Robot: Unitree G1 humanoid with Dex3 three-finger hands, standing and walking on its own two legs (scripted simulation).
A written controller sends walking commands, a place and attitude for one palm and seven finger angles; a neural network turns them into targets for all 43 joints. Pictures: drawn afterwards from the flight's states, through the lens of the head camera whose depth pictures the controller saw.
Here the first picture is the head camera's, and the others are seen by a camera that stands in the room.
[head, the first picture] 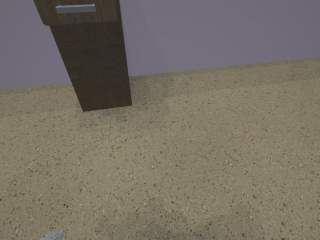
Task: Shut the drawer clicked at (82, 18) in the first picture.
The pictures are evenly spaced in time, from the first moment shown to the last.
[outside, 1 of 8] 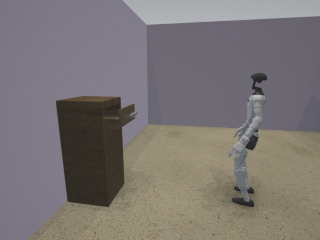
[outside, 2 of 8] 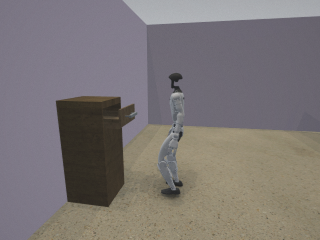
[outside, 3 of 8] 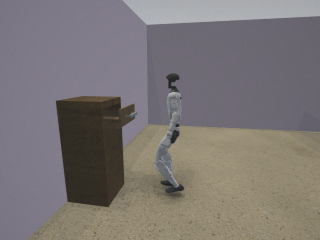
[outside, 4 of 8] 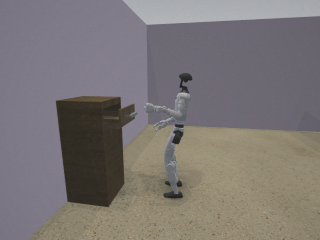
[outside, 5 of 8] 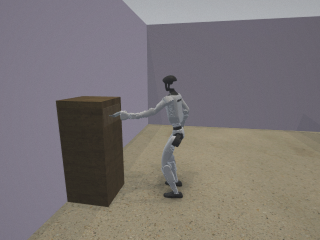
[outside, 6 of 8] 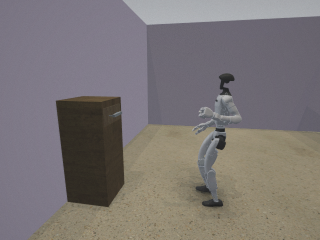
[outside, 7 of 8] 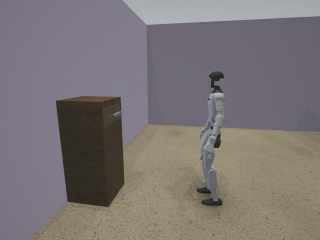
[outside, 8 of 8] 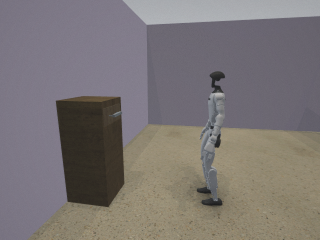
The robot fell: no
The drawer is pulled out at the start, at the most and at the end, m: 0.17 0.17 0.00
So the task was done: yes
